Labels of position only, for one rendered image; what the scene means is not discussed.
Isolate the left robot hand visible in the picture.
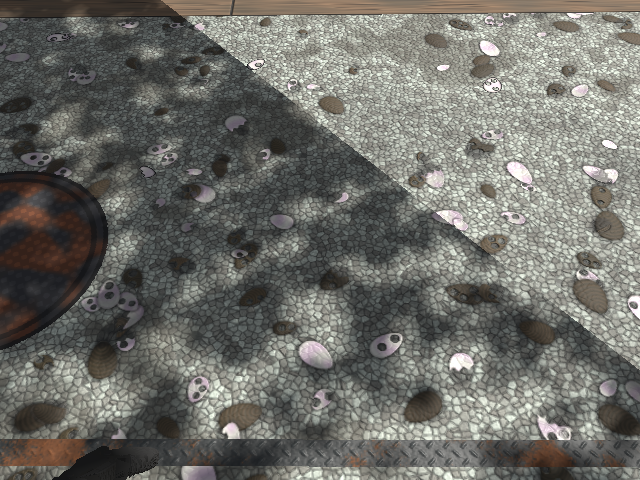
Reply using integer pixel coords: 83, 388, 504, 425
52, 446, 159, 480

